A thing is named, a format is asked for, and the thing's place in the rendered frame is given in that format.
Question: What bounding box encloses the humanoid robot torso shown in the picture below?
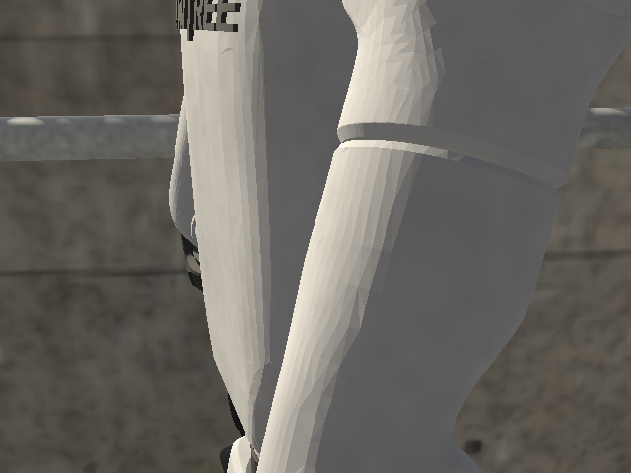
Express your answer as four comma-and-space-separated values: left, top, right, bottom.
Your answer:
176, 0, 358, 473

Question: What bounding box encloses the robot left upper arm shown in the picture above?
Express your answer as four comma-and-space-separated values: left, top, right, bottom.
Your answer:
169, 96, 198, 248

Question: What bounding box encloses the robot right upper arm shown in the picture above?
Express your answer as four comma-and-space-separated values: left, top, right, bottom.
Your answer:
256, 0, 631, 473

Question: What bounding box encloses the robot left forearm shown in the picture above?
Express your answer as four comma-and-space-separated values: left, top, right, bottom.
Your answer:
181, 234, 204, 296

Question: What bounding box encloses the left robot hand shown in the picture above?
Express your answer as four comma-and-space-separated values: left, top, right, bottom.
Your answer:
228, 393, 245, 436

